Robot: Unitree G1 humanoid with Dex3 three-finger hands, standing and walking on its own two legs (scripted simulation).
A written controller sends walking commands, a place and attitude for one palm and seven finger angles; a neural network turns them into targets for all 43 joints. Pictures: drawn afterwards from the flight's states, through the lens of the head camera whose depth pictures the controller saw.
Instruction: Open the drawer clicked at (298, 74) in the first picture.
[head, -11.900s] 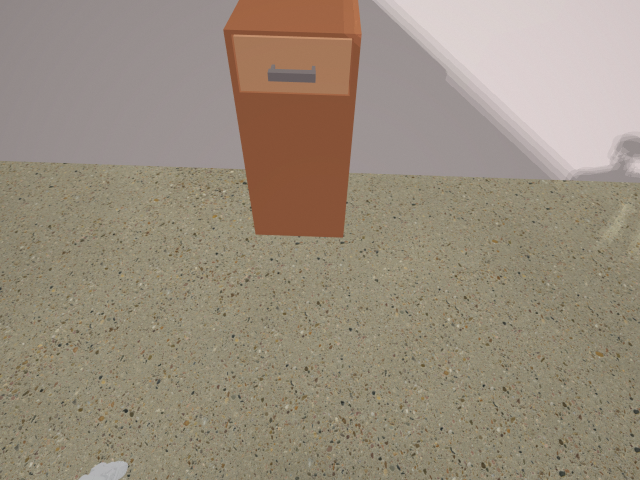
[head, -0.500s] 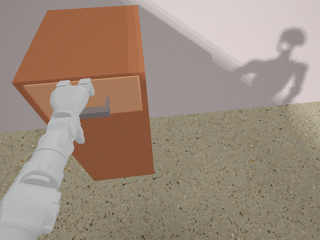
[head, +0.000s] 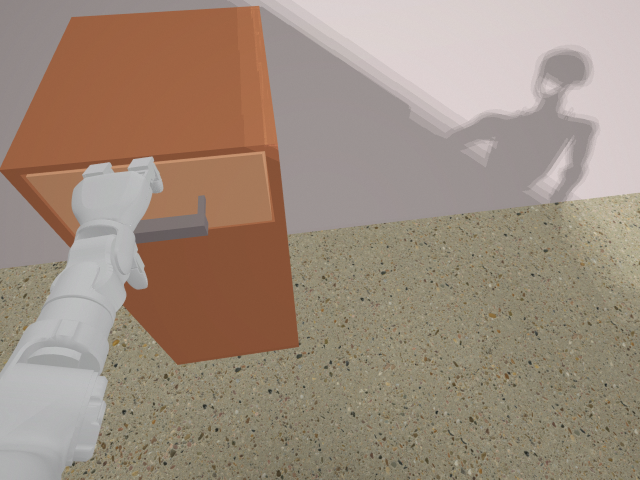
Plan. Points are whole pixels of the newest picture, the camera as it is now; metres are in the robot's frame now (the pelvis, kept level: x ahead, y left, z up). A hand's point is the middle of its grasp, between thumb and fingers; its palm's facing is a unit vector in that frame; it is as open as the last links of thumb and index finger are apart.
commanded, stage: move the hooked fingers above the handle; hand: left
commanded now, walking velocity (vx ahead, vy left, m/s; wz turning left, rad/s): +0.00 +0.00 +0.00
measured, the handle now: (163, 217) +0.50 +0.24 -0.01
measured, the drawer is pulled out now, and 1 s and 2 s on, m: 0.00 0.00 0.00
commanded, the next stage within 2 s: lower the fingers behind the handle in 0.26 s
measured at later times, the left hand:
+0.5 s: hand (140, 225) +0.45 +0.24 +0.04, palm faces -0.05 -0.02 -1.00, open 13.8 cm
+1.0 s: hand (157, 239) +0.45 +0.23 +0.01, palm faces -0.06 -0.03 -1.00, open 13.8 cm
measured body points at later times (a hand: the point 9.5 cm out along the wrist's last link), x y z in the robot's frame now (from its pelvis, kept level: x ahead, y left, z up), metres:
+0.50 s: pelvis +0.00 +0.00 +0.00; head +0.06 -0.01 +0.45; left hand +0.44 +0.24 +0.10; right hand +0.06 -0.26 -0.13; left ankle +0.00 +0.09 -0.72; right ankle -0.04 -0.11 -0.72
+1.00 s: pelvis +0.00 +0.00 -0.01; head +0.07 -0.01 +0.43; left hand +0.45 +0.23 +0.06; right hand +0.03 -0.28 -0.14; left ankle +0.00 +0.09 -0.72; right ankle -0.04 -0.11 -0.72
